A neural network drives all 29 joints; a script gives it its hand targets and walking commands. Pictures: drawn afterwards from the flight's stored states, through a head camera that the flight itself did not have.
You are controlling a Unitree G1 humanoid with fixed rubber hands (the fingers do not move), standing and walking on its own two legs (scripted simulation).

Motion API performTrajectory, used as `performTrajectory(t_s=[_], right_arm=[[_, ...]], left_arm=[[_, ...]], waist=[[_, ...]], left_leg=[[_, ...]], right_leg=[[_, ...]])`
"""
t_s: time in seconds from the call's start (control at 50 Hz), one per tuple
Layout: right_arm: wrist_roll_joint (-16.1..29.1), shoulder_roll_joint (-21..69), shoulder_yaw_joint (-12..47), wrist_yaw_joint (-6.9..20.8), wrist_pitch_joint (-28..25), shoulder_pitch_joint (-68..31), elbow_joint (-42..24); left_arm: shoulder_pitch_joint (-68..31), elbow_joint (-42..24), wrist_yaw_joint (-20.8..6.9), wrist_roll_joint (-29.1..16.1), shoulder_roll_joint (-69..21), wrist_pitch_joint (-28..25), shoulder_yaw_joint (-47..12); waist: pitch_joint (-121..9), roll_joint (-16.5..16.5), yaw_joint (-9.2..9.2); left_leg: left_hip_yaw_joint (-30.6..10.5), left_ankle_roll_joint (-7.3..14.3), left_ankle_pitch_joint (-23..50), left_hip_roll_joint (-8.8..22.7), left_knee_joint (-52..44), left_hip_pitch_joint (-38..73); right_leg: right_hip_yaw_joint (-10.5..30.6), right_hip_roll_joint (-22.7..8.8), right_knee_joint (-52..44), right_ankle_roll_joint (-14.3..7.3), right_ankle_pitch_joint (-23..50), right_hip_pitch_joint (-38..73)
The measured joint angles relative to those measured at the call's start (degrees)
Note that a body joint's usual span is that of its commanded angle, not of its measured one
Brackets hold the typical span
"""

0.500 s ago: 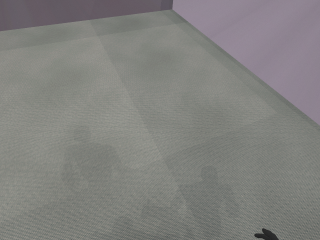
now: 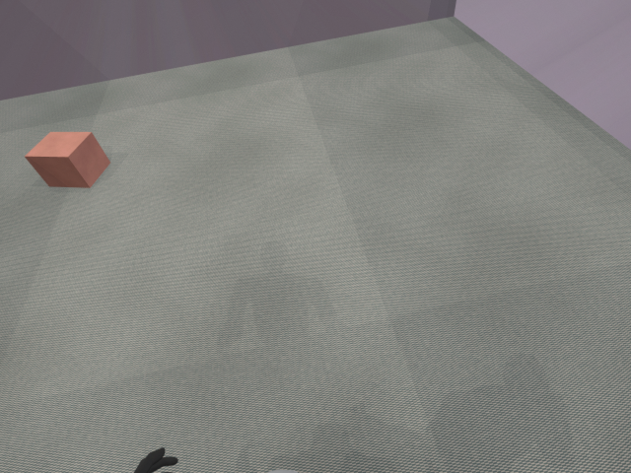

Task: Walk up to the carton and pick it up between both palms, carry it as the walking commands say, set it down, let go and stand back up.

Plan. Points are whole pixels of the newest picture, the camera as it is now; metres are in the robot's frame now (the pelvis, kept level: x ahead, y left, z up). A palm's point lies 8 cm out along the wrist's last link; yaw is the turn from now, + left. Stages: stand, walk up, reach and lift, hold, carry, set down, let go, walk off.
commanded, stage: walk up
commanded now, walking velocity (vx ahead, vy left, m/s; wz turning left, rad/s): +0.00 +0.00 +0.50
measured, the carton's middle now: (70, 159) +1.75 +1.52 -0.67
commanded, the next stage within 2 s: none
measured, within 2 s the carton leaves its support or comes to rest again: neither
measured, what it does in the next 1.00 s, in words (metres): steps to the left, turning left: left foot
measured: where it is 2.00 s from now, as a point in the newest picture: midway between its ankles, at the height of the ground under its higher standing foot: (176, 310)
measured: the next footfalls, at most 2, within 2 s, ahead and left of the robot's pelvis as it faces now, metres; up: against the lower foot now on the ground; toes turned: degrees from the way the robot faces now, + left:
left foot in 0.52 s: +0.16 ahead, +0.34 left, +0.00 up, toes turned +22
right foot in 1.22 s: +0.57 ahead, +0.39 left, +0.00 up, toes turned +23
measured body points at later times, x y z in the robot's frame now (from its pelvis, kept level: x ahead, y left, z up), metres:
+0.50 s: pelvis +0.06 +0.15 -0.02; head +0.09 +0.16 +0.43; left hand -0.13 +0.41 -0.13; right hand +0.38 +0.00 -0.08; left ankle +0.11 +0.32 -0.73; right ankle +0.00 -0.08 -0.74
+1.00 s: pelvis +0.25 +0.35 +0.00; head +0.24 +0.40 +0.45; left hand +0.33 +0.63 -0.13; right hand +0.26 +0.09 -0.10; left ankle +0.12 +0.32 -0.74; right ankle +0.46 +0.25 -0.65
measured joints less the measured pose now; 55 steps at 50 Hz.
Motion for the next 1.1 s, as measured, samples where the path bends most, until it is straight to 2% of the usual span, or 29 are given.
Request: performTrajectory(t_s=[0.08,0.18,0.22,0.28,0.36,0.44,0.5,0.52,0.54,0.56,0.58,0.6,0.64,0.66,0.72,0.8,0.88,0.94,1.04,1.1], right_arm=[[-0.3,0.3,0.1,0.4,0.5,-1.5,-0.5],[-0.1,1.4,1.0,1.2,1.0,-4.5,-1.7],[-0.8,1.8,0.8,2.3,1.4,-5.9,-2.8],[-1.8,2.0,-0.1,4.3,1.7,-9.4,-4.8],[-1.9,1.1,-0.4,5.4,0.1,-13.5,-6.6],[-0.6,1.0,0.5,5.8,-0.9,-16.0,-6.7],[0.2,1.6,1.3,4.7,-1.9,-16.2,-5.9],[0.4,1.8,1.5,4.0,-2.3,-15.8,-5.3],[0.5,2.6,1.6,3.0,-3.1,-15.3,-4.4],[0.1,3.4,1.9,2.0,-4.0,-14.4,-3.1],[0.1,3.7,2.2,1.3,-4.7,-12.5,-1.7],[0.3,4.0,2.5,0.7,-5.0,-9.9,-0.1],[0.2,4.2,2.8,-0.3,-5.2,-4.2,3.2],[0.0,4.3,2.6,-0.6,-5.4,-1.6,4.5],[0.4,4.1,1.9,-0.7,-6.6,5.1,7.4],[1.3,4.3,1.6,-1.0,-7.8,11.7,10.3],[1.9,5.9,2.2,-2.0,-8.4,16.0,11.5],[1.9,7.2,2.5,-2.6,-8.8,18.1,11.8],[1.8,9.1,3.5,-3.5,-9.4,20.7,12.5],[1.6,9.8,4.1,-4.1,-9.5,21.8,13.3]], left_arm=[[1.5,0.2,-0.2,-0.3,0.3,-0.6,0.3],[2.9,1.4,-0.4,0.4,1.0,-0.8,0.5],[5.0,2.9,0.5,0.0,1.6,-1.0,1.5],[10.3,6.7,1.7,-0.5,3.4,-1.0,3.3],[16.2,11.9,2.3,0.3,5.5,-1.9,5.3],[19.2,14.3,1.3,1.0,5.8,-2.1,5.8],[19.1,14.2,-0.1,1.3,5.3,-1.8,5.4],[18.8,14.0,-0.8,1.4,5.1,-1.6,5.3],[17.8,14.0,-1.5,1.7,5.3,-1.4,5.3],[15.9,13.8,-2.2,2.3,5.2,-1.2,5.3],[13.5,13.0,-2.7,2.5,4.6,-0.9,5.2],[10.6,12.0,-3.2,2.4,3.9,-0.9,5.0],[4.6,10.2,-3.9,1.9,2.8,-2.0,4.4],[2.0,9.4,-4.2,1.5,2.5,-2.7,4.1],[-4.5,8.2,-4.2,0.8,2.3,-3.1,3.2],[-9.3,8.6,-4.6,0.8,1.1,-1.3,2.4],[-10.6,9.6,-5.1,0.9,-0.4,-0.1,1.7],[-10.6,10.4,-5.3,0.7,-1.0,0.1,1.6],[-11.3,10.9,-5.7,0.7,-1.0,0.0,1.9],[-12.7,10.5,-5.6,0.6,-1.0,-0.3,2.0]], waist=[[0.0,-0.5,-0.07],[0.6,-1.2,0.75],[0.0,-1.7,1.09],[-0.5,-2.5,1.83],[-0.8,-2.6,2.79],[-0.6,-2.5,4.19],[-1.2,-2.0,5.22],[-1.4,-1.9,5.26],[-1.0,-3.2,4.82],[-0.1,-4.3,4.46],[0.1,-4.0,3.93],[0.1,-3.3,3.07],[0.3,-2.7,1.15],[0.4,-2.8,0.03],[0.3,-4.0,-3.49],[-0.9,-4.8,-5.66],[-2.4,-4.9,-6.53],[-3.0,-4.6,-6.87],[-3.1,-4.3,-7.02],[-2.5,-4.1,-7.32]], left_leg=[[1.3,-0.4,2.5,1.7,-3.5,1.1],[3.1,-0.2,-1.7,3.2,-15.3,5.0],[3.1,0.0,-2.0,3.0,-14.8,4.6],[0.7,0.3,2.3,2.6,-9.3,1.4],[-0.4,0.7,7.8,5.4,-9.1,-2.7],[1.8,1.5,9.0,8.6,-20.7,-1.9],[5.1,2.6,6.7,8.9,-28.1,1.4],[6.1,3.4,7.0,8.3,-29.9,3.0],[7.1,4.3,8.9,6.5,-28.6,3.2],[7.9,5.3,7.9,4.8,-26.1,3.3],[7.7,6.1,6.2,4.2,-24.5,3.4],[7.0,6.9,5.2,3.6,-25.1,4.3],[5.9,7.8,6.5,2.4,-30.5,8.4],[5.6,8.3,7.5,1.8,-33.7,10.8],[4.3,9.3,9.6,-0.4,-41.6,16.9],[2.1,10.6,9.4,-2.1,-47.3,23.2],[-0.3,11.3,8.0,-2.5,-51.2,28.4],[-2.0,11.5,6.4,-1.9,-53.3,31.8],[-4.1,11.5,2.2,-0.6,-55.2,36.8],[-4.8,11.0,-0.8,0.1,-55.4,39.3]], right_leg=[[-2.4,-1.0,-0.1,0.2,-0.4,0.1],[-5.9,-2.1,3.0,0.9,-2.6,-0.5],[-7.4,-2.8,3.5,1.6,-3.5,-0.4],[-8.8,-4.3,1.6,3.5,-3.3,1.6],[-10.8,-6.6,-4.0,6.8,-1.4,6.8],[-12.1,-9.6,-7.3,10.7,-1.0,11.7],[-12.5,-12.3,-6.4,13.0,-2.7,14.2],[-12.3,-13.7,-4.0,12.6,-4.3,14.2],[-10.9,-16.4,0.9,10.8,-6.7,13.1],[-7.3,-18.1,9.5,8.9,-10.9,10.3],[-2.3,-16.6,19.7,7.8,-14.4,5.9],[1.5,-13.8,29.5,6.8,-16.1,1.3],[4.2,-9.3,42.8,5.2,-13.5,-7.1],[4.2,-8.1,45.2,4.5,-10.3,-10.5],[3.8,-6.2,43.5,3.7,-2.4,-18.1],[4.6,-4.5,37.0,5.3,5.4,-23.2],[5.2,-3.4,31.4,6.5,10.5,-25.9],[5.0,-2.6,29.0,6.5,12.1,-27.4],[2.8,-1.1,26.5,5.2,11.2,-29.3],[0.7,0.5,21.3,3.5,9.5,-28.4]])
